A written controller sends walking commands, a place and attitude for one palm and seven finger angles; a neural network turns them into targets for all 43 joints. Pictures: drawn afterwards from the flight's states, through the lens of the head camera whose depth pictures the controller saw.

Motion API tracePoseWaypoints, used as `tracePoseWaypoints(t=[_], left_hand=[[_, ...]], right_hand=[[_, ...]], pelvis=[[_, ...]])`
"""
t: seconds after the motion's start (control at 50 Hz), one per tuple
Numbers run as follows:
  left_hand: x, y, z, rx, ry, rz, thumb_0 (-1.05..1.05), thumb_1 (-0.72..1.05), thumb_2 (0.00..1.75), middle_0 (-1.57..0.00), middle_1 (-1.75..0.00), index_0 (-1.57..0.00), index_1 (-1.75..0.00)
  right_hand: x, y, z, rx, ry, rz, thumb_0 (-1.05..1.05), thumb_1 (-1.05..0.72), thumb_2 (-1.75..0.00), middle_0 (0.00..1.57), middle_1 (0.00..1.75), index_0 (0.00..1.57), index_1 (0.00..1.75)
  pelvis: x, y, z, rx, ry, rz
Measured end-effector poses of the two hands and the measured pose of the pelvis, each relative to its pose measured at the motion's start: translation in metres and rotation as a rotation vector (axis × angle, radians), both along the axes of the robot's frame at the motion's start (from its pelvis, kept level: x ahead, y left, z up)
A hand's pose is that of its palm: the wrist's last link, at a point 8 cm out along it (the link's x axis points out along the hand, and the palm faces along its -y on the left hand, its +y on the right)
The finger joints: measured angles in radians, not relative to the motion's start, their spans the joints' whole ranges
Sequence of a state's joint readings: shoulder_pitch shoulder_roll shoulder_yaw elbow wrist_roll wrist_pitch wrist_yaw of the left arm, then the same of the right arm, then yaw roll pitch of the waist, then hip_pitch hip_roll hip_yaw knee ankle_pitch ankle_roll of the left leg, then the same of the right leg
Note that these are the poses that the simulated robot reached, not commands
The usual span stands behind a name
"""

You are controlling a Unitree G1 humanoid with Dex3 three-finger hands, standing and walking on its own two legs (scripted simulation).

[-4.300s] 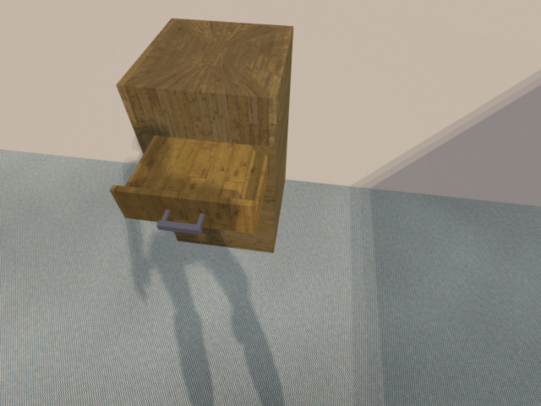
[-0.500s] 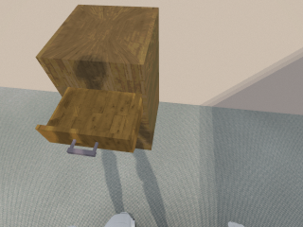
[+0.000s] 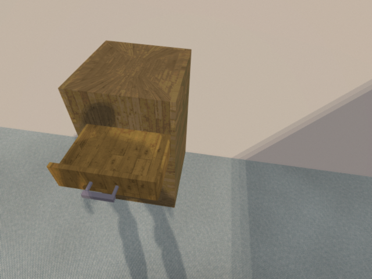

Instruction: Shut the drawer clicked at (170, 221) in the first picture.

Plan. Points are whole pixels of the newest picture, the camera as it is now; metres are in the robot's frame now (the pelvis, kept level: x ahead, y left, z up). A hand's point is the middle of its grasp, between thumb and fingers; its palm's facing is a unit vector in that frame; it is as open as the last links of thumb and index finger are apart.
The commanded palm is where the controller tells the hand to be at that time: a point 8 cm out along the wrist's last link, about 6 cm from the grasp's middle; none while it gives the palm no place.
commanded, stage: come to a stop and stand still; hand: left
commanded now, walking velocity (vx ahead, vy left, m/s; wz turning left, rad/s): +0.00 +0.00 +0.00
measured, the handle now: (100, 191) +0.45 +0.31 -0.23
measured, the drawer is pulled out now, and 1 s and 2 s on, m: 0.23 0.23 0.23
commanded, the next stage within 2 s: look again from close up in 0.50 s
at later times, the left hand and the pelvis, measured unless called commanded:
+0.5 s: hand out of the picture -0.04 +0.17 -0.18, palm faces +0.03 -0.99 -0.12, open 7.4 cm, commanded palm none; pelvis +0.00 +0.02 +0.00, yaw +0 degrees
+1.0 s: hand out of the picture -0.02 +0.18 -0.18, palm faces +0.03 -0.99 -0.13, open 7.4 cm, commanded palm none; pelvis +0.02 +0.03 +0.00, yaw +0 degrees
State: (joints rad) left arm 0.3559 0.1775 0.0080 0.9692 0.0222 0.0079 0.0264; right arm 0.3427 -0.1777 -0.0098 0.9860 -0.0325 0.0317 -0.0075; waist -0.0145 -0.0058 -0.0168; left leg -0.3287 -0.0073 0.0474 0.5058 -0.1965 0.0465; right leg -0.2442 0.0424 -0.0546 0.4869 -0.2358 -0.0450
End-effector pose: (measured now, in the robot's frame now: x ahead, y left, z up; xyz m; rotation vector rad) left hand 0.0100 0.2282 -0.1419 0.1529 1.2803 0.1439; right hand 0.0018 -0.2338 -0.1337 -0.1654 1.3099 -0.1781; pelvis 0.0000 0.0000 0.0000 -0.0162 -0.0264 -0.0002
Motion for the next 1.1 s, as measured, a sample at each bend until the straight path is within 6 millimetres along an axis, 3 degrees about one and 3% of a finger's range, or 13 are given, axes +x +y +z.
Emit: tracePoseWaypoints(t=[0.14, 0.26, 0.48, 0.76, 1.1], left_hand=[[-0.034, 0.000, -0.005, -0.018, 0.096, 0.013, 0.00, 0.91, 0.90, -0.20, -0.30, -0.20, -0.30], [-0.047, -0.004, -0.008, -0.047, 0.130, 0.020, 0.00, 0.91, 0.90, -0.20, -0.30, -0.19, -0.30], [-0.051, -0.009, -0.010, -0.075, 0.133, 0.032, 0.00, 0.91, 0.90, -0.20, -0.30, -0.19, -0.30], [-0.055, -0.004, -0.009, -0.073, 0.169, 0.038, 0.00, 0.91, 0.90, -0.20, -0.30, -0.19, -0.30], [-0.023, -0.003, -0.004, -0.068, 0.176, 0.028, 0.00, 0.91, 0.90, -0.20, -0.30, -0.19, -0.30]], right_hand=[[-0.040, 0.014, -0.003, 0.017, 0.101, -0.027, 0.01, -0.91, -0.89, 0.20, 0.30, 0.19, 0.30], [-0.050, 0.032, -0.005, 0.041, 0.134, -0.035, 0.01, -0.91, -0.89, 0.20, 0.30, 0.19, 0.30], [-0.027, 0.053, -0.008, 0.066, 0.084, -0.021, 0.01, -0.91, -0.89, 0.20, 0.30, 0.20, 0.30], [-0.005, 0.045, -0.004, 0.034, 0.057, -0.015, 0.01, -0.92, -0.89, 0.20, 0.30, 0.19, 0.30], [0.010, 0.055, -0.003, 0.057, 0.110, -0.021, 0.01, -0.92, -0.89, 0.20, 0.30, 0.20, 0.30]], pelvis=[[-0.003, 0.006, 0.001, -0.004, -0.003, -0.002], [-0.004, 0.012, 0.001, -0.007, -0.002, -0.003], [-0.005, 0.023, 0.001, 0.000, 0.002, -0.002], [0.005, 0.028, 0.002, -0.002, 0.012, -0.004], [0.033, 0.028, 0.005, 0.006, 0.033, -0.005]])
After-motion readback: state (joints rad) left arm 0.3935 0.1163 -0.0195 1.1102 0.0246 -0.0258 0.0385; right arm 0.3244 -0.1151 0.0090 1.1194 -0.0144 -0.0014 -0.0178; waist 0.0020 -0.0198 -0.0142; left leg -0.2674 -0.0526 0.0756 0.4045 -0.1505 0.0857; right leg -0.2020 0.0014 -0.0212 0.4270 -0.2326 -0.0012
